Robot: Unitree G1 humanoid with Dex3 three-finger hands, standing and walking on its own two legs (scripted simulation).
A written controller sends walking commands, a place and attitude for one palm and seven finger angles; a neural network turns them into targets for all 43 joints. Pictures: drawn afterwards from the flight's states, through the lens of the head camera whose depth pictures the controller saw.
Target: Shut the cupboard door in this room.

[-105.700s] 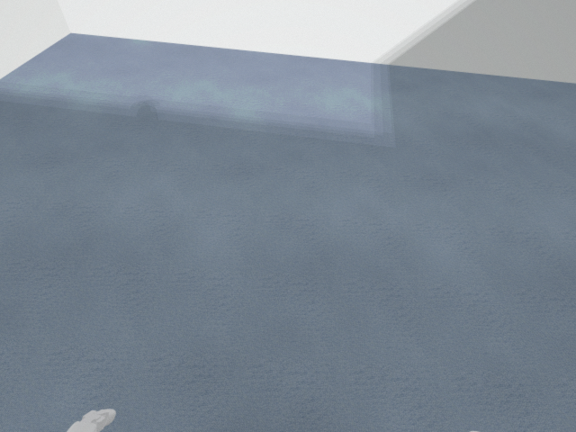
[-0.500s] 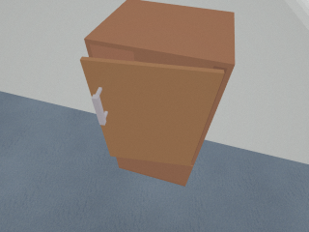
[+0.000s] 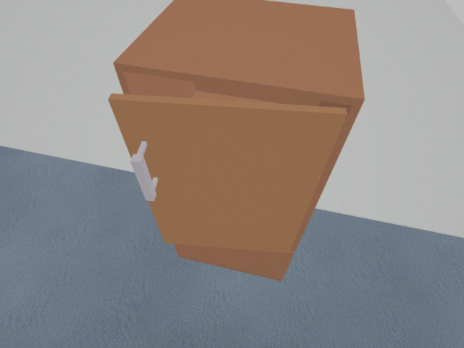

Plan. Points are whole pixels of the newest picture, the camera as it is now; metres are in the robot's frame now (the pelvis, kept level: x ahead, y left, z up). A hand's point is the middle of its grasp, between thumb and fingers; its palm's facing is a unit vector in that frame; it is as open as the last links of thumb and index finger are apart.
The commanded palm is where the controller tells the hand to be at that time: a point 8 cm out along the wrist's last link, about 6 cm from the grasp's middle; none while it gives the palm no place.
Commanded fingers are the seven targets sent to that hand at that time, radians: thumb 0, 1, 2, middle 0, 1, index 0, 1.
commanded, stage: come to a stop and stand still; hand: left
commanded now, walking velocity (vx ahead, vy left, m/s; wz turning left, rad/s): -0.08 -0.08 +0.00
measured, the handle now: (147, 172) +0.45 +0.22 -0.01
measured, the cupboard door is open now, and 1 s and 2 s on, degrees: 8 8 8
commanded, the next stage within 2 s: look again from close up in 1.40 s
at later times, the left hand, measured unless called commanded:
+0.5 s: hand out of the picture +0.00 +0.15 -0.16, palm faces +0.00 -0.97 -0.23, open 7.3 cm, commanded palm none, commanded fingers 0.00 0.90 0.90 -0.20 -0.30 -0.20 -0.30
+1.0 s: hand out of the picture -0.04 +0.11 -0.17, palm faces +0.00 -0.98 -0.18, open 7.3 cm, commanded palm none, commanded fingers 0.00 0.90 0.90 -0.20 -0.30 -0.20 -0.30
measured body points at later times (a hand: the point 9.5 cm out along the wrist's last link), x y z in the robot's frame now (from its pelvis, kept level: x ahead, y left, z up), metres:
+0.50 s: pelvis -0.04 -0.03 +0.00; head -0.05 -0.05 +0.45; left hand +0.00 +0.20 -0.14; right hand -0.01 -0.26 -0.16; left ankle -0.06 +0.07 -0.73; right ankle -0.03 -0.14 -0.73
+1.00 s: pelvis -0.03 -0.05 +0.01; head -0.01 -0.06 +0.46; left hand -0.04 +0.16 -0.15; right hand -0.07 -0.26 -0.15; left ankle -0.06 +0.07 -0.73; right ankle -0.03 -0.14 -0.73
